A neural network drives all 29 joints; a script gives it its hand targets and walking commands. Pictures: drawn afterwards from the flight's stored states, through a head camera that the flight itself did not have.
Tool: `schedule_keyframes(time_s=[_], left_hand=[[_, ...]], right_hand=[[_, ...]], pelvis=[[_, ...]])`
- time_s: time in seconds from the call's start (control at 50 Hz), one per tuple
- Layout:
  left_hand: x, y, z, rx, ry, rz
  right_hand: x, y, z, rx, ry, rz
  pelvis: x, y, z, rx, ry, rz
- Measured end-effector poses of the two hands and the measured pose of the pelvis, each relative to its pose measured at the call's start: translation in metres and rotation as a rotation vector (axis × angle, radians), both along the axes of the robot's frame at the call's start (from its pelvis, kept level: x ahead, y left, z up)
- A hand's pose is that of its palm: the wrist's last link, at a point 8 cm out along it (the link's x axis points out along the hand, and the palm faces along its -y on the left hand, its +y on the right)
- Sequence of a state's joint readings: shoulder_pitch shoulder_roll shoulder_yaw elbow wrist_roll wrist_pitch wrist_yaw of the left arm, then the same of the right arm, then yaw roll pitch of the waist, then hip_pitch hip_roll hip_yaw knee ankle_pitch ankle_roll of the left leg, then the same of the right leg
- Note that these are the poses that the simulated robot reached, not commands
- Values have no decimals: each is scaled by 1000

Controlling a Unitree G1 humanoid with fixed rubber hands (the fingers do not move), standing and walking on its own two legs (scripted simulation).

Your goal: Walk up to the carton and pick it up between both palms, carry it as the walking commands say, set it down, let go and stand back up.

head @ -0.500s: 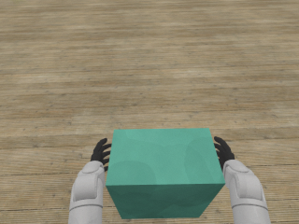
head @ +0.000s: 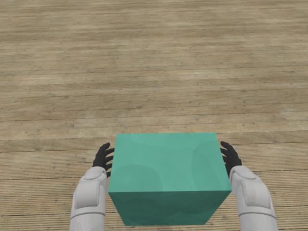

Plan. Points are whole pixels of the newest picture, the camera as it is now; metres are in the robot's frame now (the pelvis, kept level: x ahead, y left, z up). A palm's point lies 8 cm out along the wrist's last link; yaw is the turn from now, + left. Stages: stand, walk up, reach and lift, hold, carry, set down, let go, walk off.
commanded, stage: hold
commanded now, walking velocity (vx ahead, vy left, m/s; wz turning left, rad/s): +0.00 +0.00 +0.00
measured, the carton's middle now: (165, 184) +0.27 +0.00 -0.03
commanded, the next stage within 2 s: carry in 0.16 s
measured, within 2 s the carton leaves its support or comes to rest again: neither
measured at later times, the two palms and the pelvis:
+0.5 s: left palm (49, 188) +0.22 +0.27 +0.06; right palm (189, 157) +0.29 -0.06 +0.06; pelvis +0.01 +0.05 -0.03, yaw +13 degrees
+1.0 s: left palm out of the picture +0.08 +0.38 +0.08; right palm (134, 174) +0.25 +0.08 +0.07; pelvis -0.03 +0.13 -0.01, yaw +29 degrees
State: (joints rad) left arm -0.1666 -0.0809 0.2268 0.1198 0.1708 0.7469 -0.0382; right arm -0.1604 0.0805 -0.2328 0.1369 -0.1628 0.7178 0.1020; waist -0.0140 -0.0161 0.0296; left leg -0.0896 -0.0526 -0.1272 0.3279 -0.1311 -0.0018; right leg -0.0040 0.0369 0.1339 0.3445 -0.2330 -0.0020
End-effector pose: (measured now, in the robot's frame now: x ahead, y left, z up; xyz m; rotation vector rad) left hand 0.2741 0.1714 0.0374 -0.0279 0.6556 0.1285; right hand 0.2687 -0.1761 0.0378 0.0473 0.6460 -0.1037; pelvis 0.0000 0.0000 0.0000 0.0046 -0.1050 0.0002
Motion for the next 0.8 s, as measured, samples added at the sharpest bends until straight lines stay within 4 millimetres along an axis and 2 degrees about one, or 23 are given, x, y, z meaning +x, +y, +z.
schedule_keyframes(time_s=[0.16, 0.24, 0.3, 0.38, 0.48, 0.54, 0.6, 0.7, 0.8], left_hand=[[0, 0, 0, 1, -3, 0], [2, 3, 5, 5, -45, 13], [-4, 12, 11, 2, -72, 62], [-22, 38, 19, -11, -80, 151], [-50, 88, 27, -53, -105, 289], [-71, 122, 21, -79, -107, 354], [-95, 148, 13, -78, -46, 396], [-125, 165, 9, -124, -5, 460], [-141, 172, 21, -99, -42, 470]], right_hand=[[1, 0, 0, -1, -3, 1], [6, 3, 3, 1, -44, 13], [12, 13, 6, 11, -70, 40], [22, 43, 17, 48, -79, 87], [26, 99, 26, 73, -91, 151], [23, 139, 22, 99, -80, 179], [12, 168, 12, 105, -14, 199], [-8, 189, 10, 102, 37, 224], [-18, 198, 16, 127, 4, 242]], pelvis=[[1, -1, -1, 0, 17, 1], [-2, -1, -12, -4, 89, 24], [-3, 4, -18, -12, 125, 73], [0, 17, -18, 6, 155, 125], [4, 45, -22, 17, 193, 210], [6, 67, -32, 25, 198, 253], [2, 82, -31, -4, 200, 273], [-8, 97, -25, -37, 191, 315], [-16, 106, -25, -36, 188, 366]])
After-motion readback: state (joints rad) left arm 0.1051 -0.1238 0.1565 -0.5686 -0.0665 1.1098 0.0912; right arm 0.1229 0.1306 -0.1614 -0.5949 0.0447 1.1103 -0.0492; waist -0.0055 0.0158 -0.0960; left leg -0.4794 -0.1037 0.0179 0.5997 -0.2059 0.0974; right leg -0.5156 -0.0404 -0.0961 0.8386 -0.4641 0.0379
